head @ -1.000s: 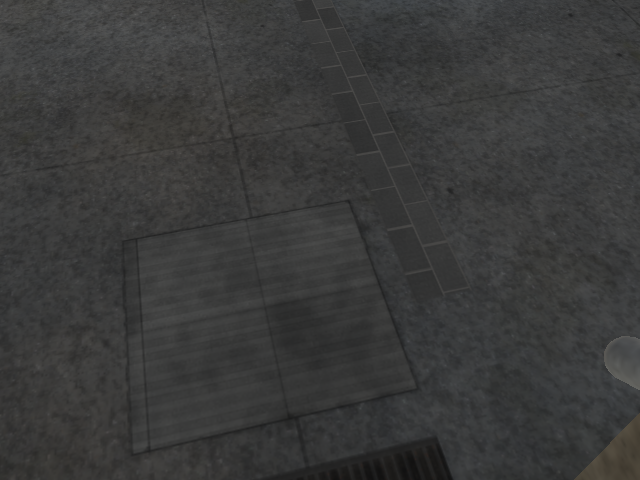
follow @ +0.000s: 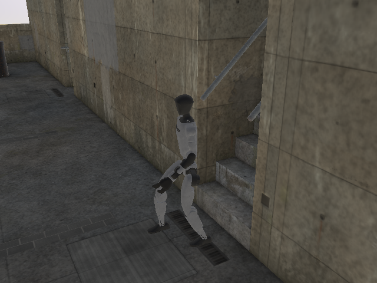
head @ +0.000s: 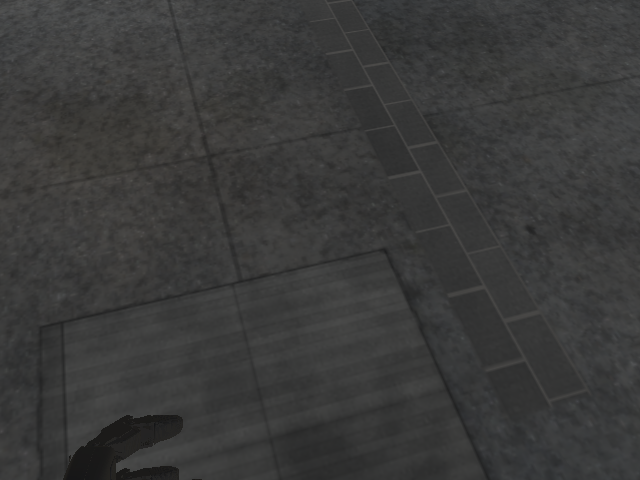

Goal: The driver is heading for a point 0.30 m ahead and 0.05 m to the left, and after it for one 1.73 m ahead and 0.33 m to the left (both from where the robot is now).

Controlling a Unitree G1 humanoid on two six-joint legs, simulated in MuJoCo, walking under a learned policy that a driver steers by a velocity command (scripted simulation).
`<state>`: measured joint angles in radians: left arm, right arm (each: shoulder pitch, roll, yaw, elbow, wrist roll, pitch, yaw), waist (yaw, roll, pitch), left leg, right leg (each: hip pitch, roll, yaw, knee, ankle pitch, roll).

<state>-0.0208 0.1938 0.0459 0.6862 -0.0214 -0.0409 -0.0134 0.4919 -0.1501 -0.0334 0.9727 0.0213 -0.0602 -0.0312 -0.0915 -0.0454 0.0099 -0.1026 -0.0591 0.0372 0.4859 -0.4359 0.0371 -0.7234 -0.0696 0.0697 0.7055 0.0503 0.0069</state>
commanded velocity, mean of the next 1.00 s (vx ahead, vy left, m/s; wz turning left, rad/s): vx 0.17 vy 0.00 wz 0.00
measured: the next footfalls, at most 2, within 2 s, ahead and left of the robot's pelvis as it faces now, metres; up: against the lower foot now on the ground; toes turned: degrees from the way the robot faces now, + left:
right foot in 0.08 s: +0.28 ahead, -0.12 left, +0.00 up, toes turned -2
left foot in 0.50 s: +0.40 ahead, +0.12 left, +0.00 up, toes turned -1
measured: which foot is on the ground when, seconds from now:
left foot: down 0.00-0.08, up 0.10-0.48, down 0.50-1.00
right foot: up 0.00-0.06, down 0.08-1.00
